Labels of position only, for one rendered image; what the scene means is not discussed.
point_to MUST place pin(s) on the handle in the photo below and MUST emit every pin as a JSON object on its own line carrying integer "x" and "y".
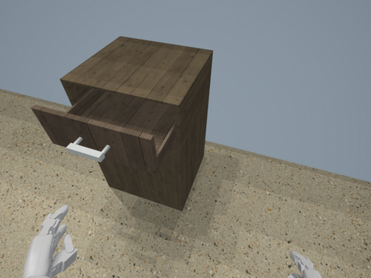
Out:
{"x": 85, "y": 152}

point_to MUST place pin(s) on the robot right hand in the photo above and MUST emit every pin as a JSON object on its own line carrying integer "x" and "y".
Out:
{"x": 305, "y": 266}

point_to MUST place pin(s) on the cabinet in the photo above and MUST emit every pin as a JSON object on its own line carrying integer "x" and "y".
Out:
{"x": 163, "y": 73}

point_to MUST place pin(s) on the drawer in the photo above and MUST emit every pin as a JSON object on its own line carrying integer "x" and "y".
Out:
{"x": 140, "y": 133}

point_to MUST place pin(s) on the robot left hand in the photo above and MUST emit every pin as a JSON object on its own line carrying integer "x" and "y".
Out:
{"x": 40, "y": 254}

